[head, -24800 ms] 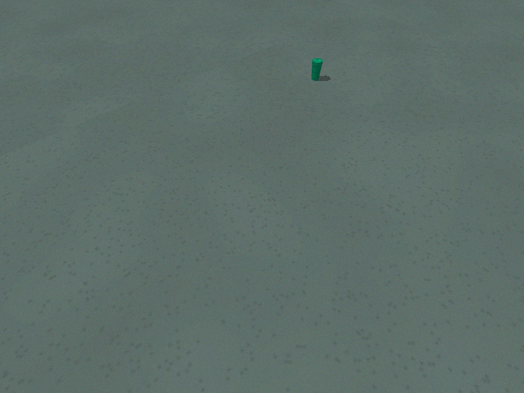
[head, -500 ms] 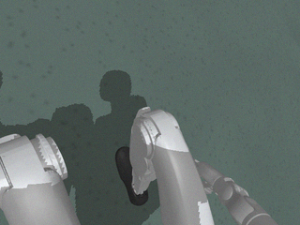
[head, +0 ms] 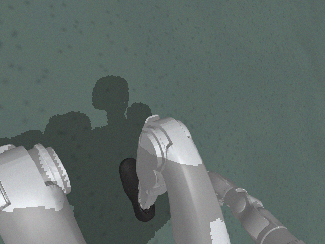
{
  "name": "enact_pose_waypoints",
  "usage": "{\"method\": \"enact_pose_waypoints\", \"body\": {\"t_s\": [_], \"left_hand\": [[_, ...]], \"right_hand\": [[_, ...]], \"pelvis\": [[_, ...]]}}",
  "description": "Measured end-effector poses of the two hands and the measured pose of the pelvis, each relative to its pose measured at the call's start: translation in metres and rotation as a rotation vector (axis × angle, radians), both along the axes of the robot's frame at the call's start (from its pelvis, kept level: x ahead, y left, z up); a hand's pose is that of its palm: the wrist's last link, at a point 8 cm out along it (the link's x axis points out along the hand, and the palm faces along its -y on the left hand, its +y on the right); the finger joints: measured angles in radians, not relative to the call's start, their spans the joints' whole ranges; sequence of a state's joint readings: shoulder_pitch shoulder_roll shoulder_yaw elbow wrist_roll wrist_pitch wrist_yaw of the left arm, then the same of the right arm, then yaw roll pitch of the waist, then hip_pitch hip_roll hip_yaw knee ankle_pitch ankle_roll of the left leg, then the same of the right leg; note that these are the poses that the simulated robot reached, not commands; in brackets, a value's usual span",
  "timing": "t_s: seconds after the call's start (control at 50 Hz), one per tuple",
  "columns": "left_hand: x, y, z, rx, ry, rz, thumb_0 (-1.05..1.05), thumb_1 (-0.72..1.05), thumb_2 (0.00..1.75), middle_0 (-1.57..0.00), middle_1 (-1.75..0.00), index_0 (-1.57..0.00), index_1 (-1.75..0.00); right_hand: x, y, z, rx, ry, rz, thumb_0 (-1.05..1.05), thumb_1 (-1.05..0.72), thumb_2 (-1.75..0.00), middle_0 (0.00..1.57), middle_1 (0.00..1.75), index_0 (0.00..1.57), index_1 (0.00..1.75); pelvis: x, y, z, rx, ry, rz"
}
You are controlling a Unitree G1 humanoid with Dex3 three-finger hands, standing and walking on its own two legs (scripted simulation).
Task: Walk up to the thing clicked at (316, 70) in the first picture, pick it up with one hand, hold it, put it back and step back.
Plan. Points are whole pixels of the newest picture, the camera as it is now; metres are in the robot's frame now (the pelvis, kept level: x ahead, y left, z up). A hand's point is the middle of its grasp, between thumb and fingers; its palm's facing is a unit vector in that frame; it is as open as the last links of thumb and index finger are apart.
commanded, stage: loosen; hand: left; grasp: from the side
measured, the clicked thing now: out of the picture +0.43 +0.34 -0.21
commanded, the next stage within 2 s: open in 0.06 s
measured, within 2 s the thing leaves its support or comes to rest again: neither
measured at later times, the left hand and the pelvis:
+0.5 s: hand out of the picture +0.44 +0.34 -0.17, palm faces +0.55 -0.84 +0.00, open 14.5 cm; pelvis +0.00 +0.00 +0.00, yaw -1 degrees
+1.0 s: hand out of the picture +0.42 +0.42 -0.09, palm faces +0.56 -0.83 -0.04, open 17.6 cm; pelvis +0.00 +0.00 +0.02, yaw +1 degrees
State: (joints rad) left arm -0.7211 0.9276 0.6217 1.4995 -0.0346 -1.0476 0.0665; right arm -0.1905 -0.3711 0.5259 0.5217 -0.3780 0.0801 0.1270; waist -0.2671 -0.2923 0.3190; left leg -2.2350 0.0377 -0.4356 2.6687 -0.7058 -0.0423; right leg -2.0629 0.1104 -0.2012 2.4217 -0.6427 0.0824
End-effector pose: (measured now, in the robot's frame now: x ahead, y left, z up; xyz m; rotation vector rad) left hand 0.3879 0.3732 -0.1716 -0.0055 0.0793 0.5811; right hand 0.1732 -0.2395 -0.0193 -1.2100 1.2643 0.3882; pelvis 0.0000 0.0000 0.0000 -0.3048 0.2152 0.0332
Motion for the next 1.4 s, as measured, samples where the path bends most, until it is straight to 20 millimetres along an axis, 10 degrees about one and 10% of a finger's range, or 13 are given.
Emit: {"method": "enact_pose_waypoints", "body": {"t_s": [0.28, 0.76, 0.98, 1.2, 1.4], "left_hand": [[0.002, -0.001, 0.001, -0.003, -0.032, 0.001, 0.01, -0.24, 0.68, -0.75, -0.78, -0.73, -0.74], [0.002, 0.014, 0.011, 0.005, -0.067, 0.031, -0.01, -0.58, 0.13, -0.13, -0.13, -0.13, -0.12], [-0.012, 0.077, 0.075, 0.081, -0.095, 0.014, -0.02, -0.6, 0.07, -0.06, -0.07, -0.07, -0.06], [-0.055, 0.098, 0.108, 0.086, 0.166, -0.025, -0.02, -0.56, 0.06, -0.06, -0.07, -0.06, -0.06], [-0.112, 0.118, 0.197, 0.233, 0.405, 0.053, -0.02, -0.55, 0.06, -0.06, -0.06, -0.06, -0.06]], "right_hand": [[-0.005, 0.004, 0.002, -0.011, 0.014, -0.002, 0.0, -0.9, -0.89, 0.21, 0.3, 0.21, 0.3], [-0.012, 0.004, 0.004, -0.02, 0.022, -0.032, 0.0, -0.89, -0.9, 0.21, 0.3, 0.21, 0.31], [-0.011, 0.0, 0.002, 0.022, -0.008, -0.151, 0.0, -0.89, -0.89, 0.21, 0.3, 0.21, 0.31], [0.011, 0.001, -0.003, 0.165, -0.122, -0.307, 0.0, -0.91, -0.9, 0.21, 0.3, 0.21, 0.31], [0.017, 0.001, -0.001, 0.305, -0.153, -0.484, 0.0, -0.91, -0.9, 0.21, 0.3, 0.21, 0.31]], "pelvis": [[-0.001, 0.002, 0.002, -0.011, -0.006, -0.004], [-0.001, 0.003, 0.005, -0.015, 0.0, -0.008], [0.004, 0.002, 0.015, -0.003, 0.075, 0.013], [0.004, -0.003, 0.029, 0.043, 0.169, 0.05], [0.006, -0.008, 0.066, 0.09, 0.286, 0.091]]}}
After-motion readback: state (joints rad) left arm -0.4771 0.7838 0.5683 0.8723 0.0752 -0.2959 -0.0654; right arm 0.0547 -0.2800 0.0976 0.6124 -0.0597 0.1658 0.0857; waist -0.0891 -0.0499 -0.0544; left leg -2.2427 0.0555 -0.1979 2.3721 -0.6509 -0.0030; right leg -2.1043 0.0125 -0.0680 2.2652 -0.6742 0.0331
